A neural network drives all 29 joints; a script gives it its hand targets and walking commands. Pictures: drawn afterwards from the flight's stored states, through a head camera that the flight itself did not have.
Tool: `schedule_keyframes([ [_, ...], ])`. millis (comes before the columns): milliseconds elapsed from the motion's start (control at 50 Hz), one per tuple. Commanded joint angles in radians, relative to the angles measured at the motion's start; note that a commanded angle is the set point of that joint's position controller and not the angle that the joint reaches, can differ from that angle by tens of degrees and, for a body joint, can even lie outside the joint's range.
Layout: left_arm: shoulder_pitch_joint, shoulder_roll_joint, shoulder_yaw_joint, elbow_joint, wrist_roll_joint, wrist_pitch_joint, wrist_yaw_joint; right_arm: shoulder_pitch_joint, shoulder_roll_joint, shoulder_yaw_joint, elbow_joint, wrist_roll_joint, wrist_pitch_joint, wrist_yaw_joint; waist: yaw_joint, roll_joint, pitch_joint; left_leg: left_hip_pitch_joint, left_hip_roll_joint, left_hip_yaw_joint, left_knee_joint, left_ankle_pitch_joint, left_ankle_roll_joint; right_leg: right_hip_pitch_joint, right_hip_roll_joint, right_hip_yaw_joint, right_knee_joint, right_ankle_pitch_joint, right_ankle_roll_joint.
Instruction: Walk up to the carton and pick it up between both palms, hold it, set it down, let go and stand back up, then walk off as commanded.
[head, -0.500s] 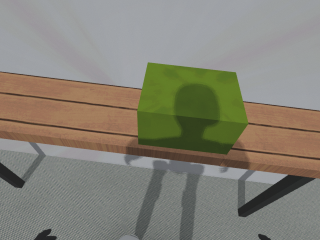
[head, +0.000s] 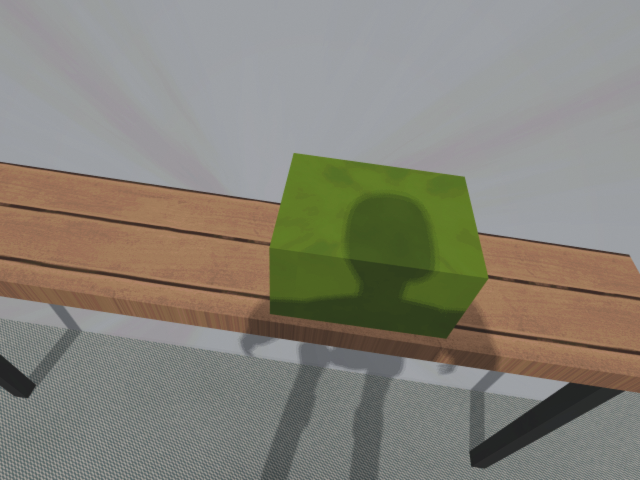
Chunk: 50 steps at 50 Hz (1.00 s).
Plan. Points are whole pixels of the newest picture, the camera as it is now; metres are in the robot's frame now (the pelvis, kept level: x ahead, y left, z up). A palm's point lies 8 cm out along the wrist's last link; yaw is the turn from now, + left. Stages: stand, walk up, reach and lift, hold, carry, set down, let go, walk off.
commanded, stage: walk up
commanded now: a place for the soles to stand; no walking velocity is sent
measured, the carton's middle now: (368, 244) +0.46 -0.05 +0.03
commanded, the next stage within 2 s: none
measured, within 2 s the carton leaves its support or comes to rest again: neither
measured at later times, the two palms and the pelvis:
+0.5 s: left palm out of the picture +0.08 +0.26 -0.13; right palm (533, 445) +0.23 -0.31 -0.12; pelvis +0.08 -0.04 -0.01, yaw +0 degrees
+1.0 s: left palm (96, 463) +0.16 +0.29 -0.13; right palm out of the picture +0.15 -0.36 -0.14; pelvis +0.06 -0.04 -0.03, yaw -3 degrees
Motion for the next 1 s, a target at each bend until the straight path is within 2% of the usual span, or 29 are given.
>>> schedule_keyframes([
  [0, -0.014, 0.182, 0.035, -0.11, -0.009, -0.035, 0.019, 0.026, -0.341, -0.092, -0.099, 0.012, -0.031, -0.025, -0.031, 0.264, -0.018, 0.203, 0.312, -0.44, -0.25, -0.066, 0.245, -0.252, -0.01, 0.067, 0.044, -0.067, -0.003],
  [40, 0.111, 0.176, 0.041, -0.073, -0.01, -0.053, 0.025, -0.075, -0.312, -0.087, -0.127, 0.02, -0.017, -0.02, 0.045, 0.255, -0.03, 0.023, 0.236, -0.273, -0.134, -0.083, 0.183, -0.012, -0.008, 0.042, -0.205, 0.076, -0.025],
  [60, 0.2, 0.221, 0.055, -0.05, 0.004, -0.064, 0.031, -0.132, -0.235, -0.068, -0.15, 0.033, -0.013, -0.014, 0.095, 0.11, -0.023, -0.145, 0.128, -0.098, 0.061, -0.035, 0.1, 0.14, -0.091, 0.192, -0.373, 0.015, -0.044],
  [80, 0.217, 0.313, 0.085, -0.06, 0.009, -0.069, 0.034, -0.137, -0.168, -0.049, -0.176, 0.037, -0.012, -0.017, 0.104, -0.105, 0.022, -0.396, -0.054, 0.068, 0.316, -0.184, 0.027, 0.291, -0.263, 0.53, -0.511, -0.036, -0.09],
  [100, 0.16, 0.34, 0.09, -0.084, -0.003, -0.064, 0.035, -0.11, -0.237, -0.066, -0.166, 0.027, -0.012, -0.037, 0.074, -0.035, 0.095, -0.468, 0.0, 0.08, 0.361, -0.301, -0.001, 0.26, -0.368, 0.587, -0.47, 0.104, -0.143],
  [120, 0.111, 0.335, 0.085, -0.108, -0.009, -0.062, 0.034, -0.031, -0.276, -0.072, -0.142, 0.026, -0.02, -0.046, 0.026, -0.023, 0.104, -0.432, 0.048, 0.086, 0.39, -0.332, 0.009, 0.228, -0.419, 0.59, -0.396, 0.294, -0.211],
  [160, 0.113, 0.245, 0.058, -0.126, -0.022, -0.067, 0.036, -0.013, -0.264, -0.068, -0.131, 0.029, -0.035, -0.038, 0.004, 0.019, 0.102, -0.36, 0.088, 0.122, 0.363, -0.292, 0.01, 0.243, -0.355, 0.42, -0.329, 0.699, -0.208],
  [240, 0.188, 0.22, 0.034, -0.117, -0.028, -0.064, 0.057, -0.098, -0.197, -0.048, -0.164, 0.023, -0.02, -0.01, 0.043, -0.084, 0.109, -0.294, 0.099, 0.218, 0.203, -0.174, 0.023, 0.274, -0.21, 0.237, -0.244, 1.048, -0.109],
  [300, 0.124, 0.207, 0.022, -0.14, -0.042, -0.052, 0.061, -0.09, -0.172, -0.042, -0.163, 0.023, -0.016, -0.009, 0.008, -0.119, 0.069, -0.075, 0.07, 0.258, 0.018, -0.038, 0.042, 0.174, -0.171, 0.156, -0.172, 1.008, -0.094],
  [340, 0.09, 0.178, 0.007, -0.16, -0.064, -0.05, 0.064, 0.017, -0.184, -0.054, -0.127, 0.014, -0.017, -0.016, -0.054, -0.049, -0.008, 0.209, 0.059, 0.266, -0.117, 0.248, 0.069, 0.038, -0.116, 0.089, -0.022, 0.998, -0.037],
  [380, 0.119, 0.112, -0.011, -0.191, -0.084, -0.054, 0.065, 0.066, -0.305, -0.091, -0.137, 0.005, -0.01, -0.026, -0.079, 0.19, -0.15, 0.479, 0.336, -0.081, -0.105, 0.587, 0.208, -0.206, -0.008, 0.085, 0.234, 0.615, 0.05],
  [400, 0.142, 0.136, 0.003, -0.172, -0.084, -0.044, 0.078, 0.032, -0.306, -0.089, -0.158, 0.023, -0.004, -0.03, -0.081, 0.275, -0.163, 0.402, 0.506, -0.24, -0.135, 0.646, 0.356, -0.202, 0.073, 0.065, 0.424, -0.048, 0.082],
  [420, 0.155, 0.176, 0.012, -0.16, -0.067, -0.024, 0.087, 0.022, -0.304, -0.078, -0.168, 0.042, -0.009, -0.03, -0.086, 0.246, -0.149, 0.327, 0.569, -0.285, -0.129, 0.64, 0.416, -0.176, 0.026, 0.155, 0.516, -0.213, 0.088],
  [440, 0.147, 0.185, 0.011, -0.154, -0.067, -0.024, 0.087, -0.018, -0.264, -0.072, -0.175, 0.049, -0.005, -0.035, -0.066, 0.165, -0.109, 0.275, 0.542, -0.238, -0.148, 0.583, 0.394, -0.187, -0.003, 0.153, 0.513, -0.202, 0.061],
  [480, 0.187, 0.171, 0.003, -0.14, -0.067, -0.03, 0.069, -0.092, -0.242, -0.056, -0.206, 0.041, 0.005, -0.039, -0.039, 0.165, -0.091, 0.193, 0.442, -0.032, -0.112, 0.581, 0.305, -0.157, -0.025, 0.126, 0.398, -0.191, 0.034],
  [580, 0.282, 0.156, 0.02, -0.112, -0.051, -0.042, 0.077, -0.187, -0.268, -0.06, -0.236, 0.021, 0.051, -0.025, 0.026, 0.205, -0.149, 0.088, 0.293, 0.151, 0.111, 0.412, 0.17, 0.009, -0.002, -0.026, -0.088, 0.243, 0.039],
  [600, 0.266, 0.185, 0.027, -0.118, -0.035, -0.046, 0.08, -0.186, -0.249, -0.058, -0.245, 0.023, 0.065, -0.019, 0.035, 0.155, -0.137, 0.014, 0.251, 0.172, 0.183, 0.305, 0.121, 0.044, -0.015, 0.021, -0.142, 0.356, 0.032],
  [620, 0.255, 0.279, 0.05, -0.136, -0.011, -0.046, 0.084, -0.194, -0.22, -0.054, -0.266, 0.037, 0.08, -0.015, 0.042, -0.071, -0.13, -0.137, 0.158, 0.235, 0.358, 0.124, 0.061, 0.057, -0.183, 0.283, -0.205, 0.43, -0.037],
  [640, 0.183, 0.403, 0.07, -0.185, -0.016, -0.045, 0.082, -0.257, -0.214, -0.068, -0.288, 0.042, 0.098, -0.02, 0.07, -0.257, -0.075, -0.23, 0.038, 0.185, 0.563, -0.356, 0.005, -0.088, -0.427, 0.677, -0.35, 0.543, -0.239],
  [660, 0.109, 0.431, 0.082, -0.216, -0.013, -0.045, 0.089, -0.266, -0.287, -0.092, -0.28, 0.034, 0.107, -0.022, 0.077, -0.239, -0.042, -0.208, 0.067, 0.052, 0.732, -0.403, 0.0, -0.157, -0.483, 0.783, -0.334, 0.56, -0.343],
  [700, 0.065, 0.313, 0.069, -0.226, -0.027, -0.05, 0.106, -0.187, -0.27, -0.102, -0.251, 0.041, 0.099, -0.014, 0.015, -0.047, -0.024, -0.271, 0.088, 0.021, 0.749, -0.316, 0.006, -0.038, -0.369, 0.477, -0.153, 0.711, -0.296],
  [720, 0.035, 0.263, 0.051, -0.24, -0.028, -0.052, 0.108, -0.119, -0.233, -0.1, -0.237, 0.047, 0.096, -0.013, -0.02, -0.058, -0.056, -0.307, 0.069, 0.023, 0.703, -0.284, 0.012, 0.035, -0.31, 0.343, -0.083, 0.79, -0.244],
  [820, 0.11, 0.24, 0.041, -0.234, -0.003, -0.061, 0.101, -0.18, -0.215, -0.086, -0.24, 0.04, 0.056, -0.012, 0.063, -0.165, -0.08, -0.277, 0.107, 0.105, 0.287, -0.318, -0.024, 0.171, -0.231, 0.316, -0.012, 0.735, -0.187],
  [880, 0.029, 0.255, 0.037, -0.254, -0.027, -0.042, 0.083, -0.02, -0.208, -0.092, -0.155, 0.027, 0.029, -0.018, -0.025, -0.163, -0.125, 0.016, 0.076, 0.22, -0.108, -0.143, -0.006, 0.051, -0.179, 0.197, 0.102, 0.773, -0.137],
  [900, 0.009, 0.208, 0.029, -0.266, -0.037, -0.036, 0.079, 0.029, -0.227, -0.102, -0.124, 0.015, 0.019, -0.021, -0.044, -0.095, -0.162, 0.149, 0.078, 0.186, -0.145, -0.001, 0.008, -0.026, -0.15, 0.167, 0.173, 0.713, -0.084],
  [920, 0.03, 0.162, 0.019, -0.274, -0.052, -0.036, 0.076, 0.02, -0.289, -0.11, -0.13, -0.003, 0.009, -0.024, -0.032, 0.083, -0.191, 0.265, 0.197, -0.014, -0.08, 0.239, 0.063, -0.197, -0.097, 0.122, 0.263, 0.518, -0.018],
  [940, -0.042, 0.158, 0.008, -0.274, -0.055, -0.036, 0.084, -0.051, -0.38, -0.109, -0.145, 0.01, 0.012, -0.021, -0.048, 0.237, -0.17, 0.164, 0.361, -0.282, -0.084, 0.273, 0.203, -0.263, -0.004, 0.053, 0.264, 0.225, 0.028],
  [960, -0.022, 0.21, 0.021, -0.217, -0.043, -0.034, 0.09, -0.096, -0.393, -0.104, -0.154, 0.027, 0.01, -0.02, -0.033, 0.285, -0.12, 0.003, 0.405, -0.332, -0.062, 0.249, 0.285, -0.14, -0.005, 0.088, 0.233, 0.019, 0.026],
  [980, 0.046, 0.223, 0.028, -0.172, -0.045, -0.039, 0.087, -0.158, -0.336, -0.093, -0.166, 0.029, 0.012, -0.016, 0.028, 0.24, -0.071, -0.075, 0.362, -0.217, -0.025, 0.252, 0.249, -0.03, -0.02, 0.075, 0.129, 0.069, 0.023],
])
